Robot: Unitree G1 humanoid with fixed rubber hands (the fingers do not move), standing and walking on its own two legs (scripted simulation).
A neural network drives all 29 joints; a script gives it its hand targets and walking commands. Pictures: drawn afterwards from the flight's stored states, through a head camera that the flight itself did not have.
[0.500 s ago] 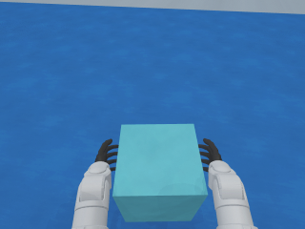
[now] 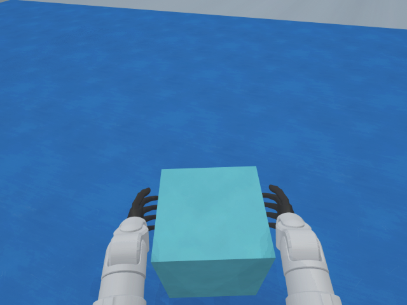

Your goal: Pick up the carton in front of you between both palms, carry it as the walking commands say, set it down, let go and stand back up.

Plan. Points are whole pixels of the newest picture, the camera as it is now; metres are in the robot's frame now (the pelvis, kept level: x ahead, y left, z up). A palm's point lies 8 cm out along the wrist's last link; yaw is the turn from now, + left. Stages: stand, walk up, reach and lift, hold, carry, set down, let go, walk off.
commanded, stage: set down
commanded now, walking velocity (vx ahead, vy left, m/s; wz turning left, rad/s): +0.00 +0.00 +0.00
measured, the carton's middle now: (210, 235) +0.30 +0.00 -0.05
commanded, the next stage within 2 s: none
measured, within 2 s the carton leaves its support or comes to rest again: neither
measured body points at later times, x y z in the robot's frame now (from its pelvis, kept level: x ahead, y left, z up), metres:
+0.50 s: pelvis -0.03 -0.03 -0.05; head +0.15 -0.04 +0.36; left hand +0.36 +0.13 -0.12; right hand +0.35 -0.17 -0.13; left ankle +0.00 +0.11 -0.74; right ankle +0.06 -0.14 -0.74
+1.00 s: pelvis -0.04 -0.01 -0.17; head +0.21 -0.02 +0.20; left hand +0.42 +0.10 -0.27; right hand +0.40 -0.20 -0.27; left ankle +0.00 +0.11 -0.74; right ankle +0.06 -0.14 -0.74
